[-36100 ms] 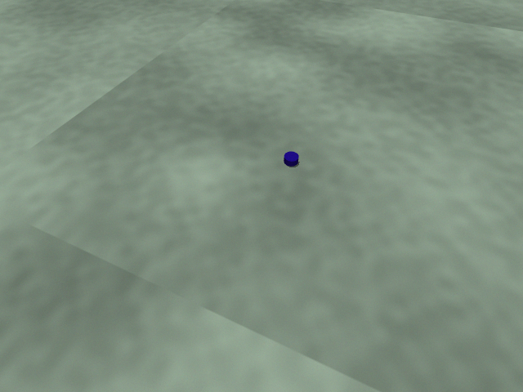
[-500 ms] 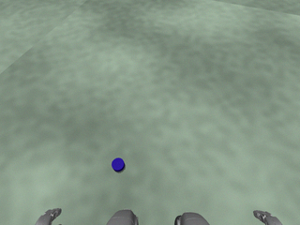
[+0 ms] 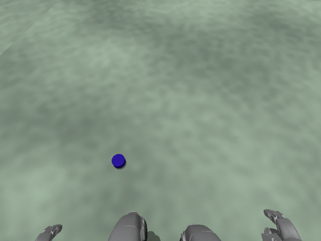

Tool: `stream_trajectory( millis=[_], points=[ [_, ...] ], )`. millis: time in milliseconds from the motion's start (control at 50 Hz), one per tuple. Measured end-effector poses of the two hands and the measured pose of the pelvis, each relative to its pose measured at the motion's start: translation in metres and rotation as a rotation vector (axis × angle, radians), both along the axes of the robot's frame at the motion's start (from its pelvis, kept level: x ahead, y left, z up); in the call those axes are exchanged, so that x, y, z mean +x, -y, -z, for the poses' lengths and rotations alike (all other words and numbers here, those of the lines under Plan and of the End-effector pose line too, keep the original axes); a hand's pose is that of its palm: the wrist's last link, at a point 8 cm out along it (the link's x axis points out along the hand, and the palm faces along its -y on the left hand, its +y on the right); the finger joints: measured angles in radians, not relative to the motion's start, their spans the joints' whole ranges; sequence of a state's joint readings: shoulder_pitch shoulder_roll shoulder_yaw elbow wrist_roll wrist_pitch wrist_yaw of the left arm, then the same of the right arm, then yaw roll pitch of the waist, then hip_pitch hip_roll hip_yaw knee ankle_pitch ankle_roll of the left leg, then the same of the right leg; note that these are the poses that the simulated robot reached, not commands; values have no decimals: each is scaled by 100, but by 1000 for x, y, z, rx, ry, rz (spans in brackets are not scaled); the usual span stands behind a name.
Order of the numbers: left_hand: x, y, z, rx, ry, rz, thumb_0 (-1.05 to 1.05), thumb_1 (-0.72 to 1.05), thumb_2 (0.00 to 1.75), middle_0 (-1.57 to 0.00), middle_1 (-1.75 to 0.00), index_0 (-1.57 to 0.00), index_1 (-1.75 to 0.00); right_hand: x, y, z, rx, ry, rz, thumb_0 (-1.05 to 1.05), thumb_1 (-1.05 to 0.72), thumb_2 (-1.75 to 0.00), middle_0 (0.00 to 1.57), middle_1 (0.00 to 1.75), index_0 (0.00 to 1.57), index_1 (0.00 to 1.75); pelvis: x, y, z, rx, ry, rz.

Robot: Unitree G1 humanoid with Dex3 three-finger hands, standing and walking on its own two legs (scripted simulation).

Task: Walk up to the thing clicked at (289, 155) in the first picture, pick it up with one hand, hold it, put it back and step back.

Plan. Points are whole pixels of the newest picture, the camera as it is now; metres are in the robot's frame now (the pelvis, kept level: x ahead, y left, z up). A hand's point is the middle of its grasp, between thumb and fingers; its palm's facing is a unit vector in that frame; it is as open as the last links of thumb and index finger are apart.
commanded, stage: step back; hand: left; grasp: from above
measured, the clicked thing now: (118, 161) +0.54 +0.29 -0.73
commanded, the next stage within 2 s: none
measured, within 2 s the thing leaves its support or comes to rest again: neither
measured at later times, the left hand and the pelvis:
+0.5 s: hand out of the picture -0.02 +0.27 -0.14, palm faces +0.08 -0.93 -0.35, open 7.4 cm; pelvis -0.13 +0.00 +0.01, yaw +6 degrees
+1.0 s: hand out of the picture -0.21 +0.24 -0.12, palm faces +0.05 -0.90 -0.44, open 7.4 cm; pelvis -0.29 -0.03 +0.01, yaw +4 degrees
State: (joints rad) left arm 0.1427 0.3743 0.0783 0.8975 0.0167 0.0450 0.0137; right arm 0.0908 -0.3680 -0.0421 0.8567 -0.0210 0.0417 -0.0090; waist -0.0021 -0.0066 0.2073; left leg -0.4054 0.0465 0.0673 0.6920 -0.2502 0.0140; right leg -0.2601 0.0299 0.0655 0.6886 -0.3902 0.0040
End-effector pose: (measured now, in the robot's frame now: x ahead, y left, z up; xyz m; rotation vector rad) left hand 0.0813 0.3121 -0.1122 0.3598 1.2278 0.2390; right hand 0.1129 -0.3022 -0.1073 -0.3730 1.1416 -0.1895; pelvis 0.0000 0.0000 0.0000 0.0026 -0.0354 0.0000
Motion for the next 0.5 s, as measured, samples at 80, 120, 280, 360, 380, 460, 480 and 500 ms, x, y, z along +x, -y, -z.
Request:
stream_trajectory(
  millis=[80, 120, 280, 360, 380, 460, 480, 500],
  points=[
    [-27, 15, -13, 4, 14, -4, 1, 90, 90, -20, -30, -21, -30, -18, 9, 6, 27, -10, 21, 1, -90, -90, 21, 30, 20, 30, -17, 9, -4, -9, 16, -14],
    [-38, 18, -22, 9, 21, -13, 1, 90, 90, -20, -30, -21, -30, -29, 11, 2, 38, -21, 24, 1, -90, -90, 21, 30, 20, 30, -24, 11, -10, 23, 10, -1],
    [-50, 12, -36, 36, 119, -9, 1, 90, 90, -21, -30, -21, -30, -84, 17, 0, -4, -95, -15, 1, -90, -90, 21, 30, 20, 30, -65, 8, -14, 10, -27, -56],
    [-61, 2, -22, 18, 181, -16, 1, 90, 90, -20, -30, -21, -30, -109, 10, 1, -34, -115, -55, 1, -90, -90, 20, 30, 20, 30, -91, 3, -3, -5, -14, -103],
    [-66, -1, -18, 10, 185, -19, 1, 90, 90, -20, -30, -21, -30, -115, 7, 0, -38, -116, -57, 1, -90, -90, 20, 30, 20, 30, -99, 2, -2, 15, -1, -102],
    [-96, -1, -10, -24, 150, -43, 1, 90, 90, -20, -30, -21, -30, -138, -3, -14, -33, -96, -73, 1, -90, -90, 21, 30, 20, 30, -121, 0, -8, -4, 12, -98],
    [-104, 0, -11, -31, 137, -48, 1, 90, 90, -20, -30, -21, -30, -143, -3, -18, -36, -90, -74, 1, -90, -90, 21, 30, 20, 30, -126, 1, -11, -18, 10, -101],
    [-113, 1, -12, -38, 129, -53, 1, 90, 90, -20, -30, -21, -30, -146, -3, -23, -39, -83, -75, 1, -90, -90, 21, 30, 20, 30, -130, 2, -14, -25, 6, -97]
  ],
)
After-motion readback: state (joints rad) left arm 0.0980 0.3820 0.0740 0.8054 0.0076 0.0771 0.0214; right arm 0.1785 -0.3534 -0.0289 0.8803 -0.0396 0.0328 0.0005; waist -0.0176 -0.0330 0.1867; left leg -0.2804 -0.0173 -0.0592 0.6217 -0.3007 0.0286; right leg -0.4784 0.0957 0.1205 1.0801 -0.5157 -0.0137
